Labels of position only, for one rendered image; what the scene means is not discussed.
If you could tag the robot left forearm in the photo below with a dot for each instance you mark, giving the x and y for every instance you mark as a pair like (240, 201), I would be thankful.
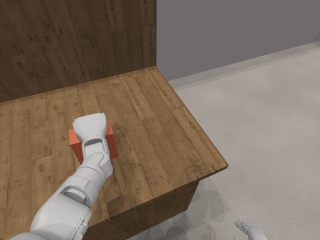
(83, 186)

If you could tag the right robot hand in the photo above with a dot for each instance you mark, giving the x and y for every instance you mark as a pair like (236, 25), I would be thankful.
(250, 230)

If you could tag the left robot upper arm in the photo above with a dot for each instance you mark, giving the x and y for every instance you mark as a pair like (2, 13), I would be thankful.
(63, 219)

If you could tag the sponge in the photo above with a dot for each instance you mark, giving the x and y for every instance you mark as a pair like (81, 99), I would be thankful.
(76, 144)

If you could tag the table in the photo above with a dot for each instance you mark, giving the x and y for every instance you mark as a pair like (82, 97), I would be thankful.
(64, 59)

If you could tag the left robot hand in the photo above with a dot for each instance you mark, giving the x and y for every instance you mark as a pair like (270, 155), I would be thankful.
(90, 125)

